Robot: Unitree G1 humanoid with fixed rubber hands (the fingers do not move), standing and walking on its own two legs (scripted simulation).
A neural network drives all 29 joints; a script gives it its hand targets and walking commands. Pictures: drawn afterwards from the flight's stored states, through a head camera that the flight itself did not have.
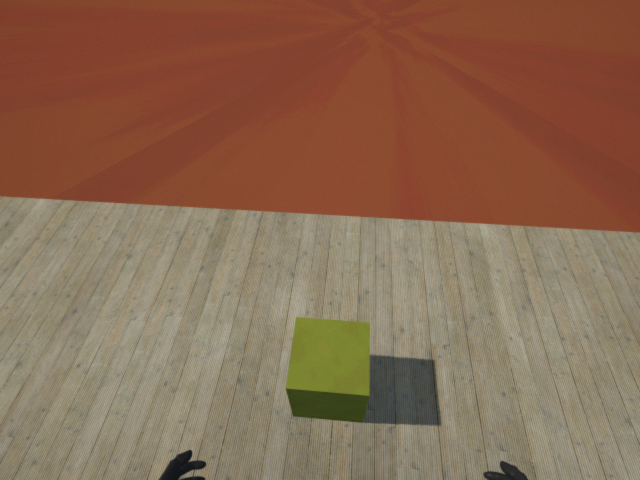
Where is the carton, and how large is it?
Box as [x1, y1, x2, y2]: [286, 317, 369, 422]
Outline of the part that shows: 296,317 286,383 286,390 293,415 362,422 368,399 369,323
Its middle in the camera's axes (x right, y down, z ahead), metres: +0.03 +0.40 +1.12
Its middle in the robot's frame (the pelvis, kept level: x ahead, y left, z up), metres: +0.47 +0.02 -0.64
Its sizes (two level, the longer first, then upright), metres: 0.210 0.200 0.250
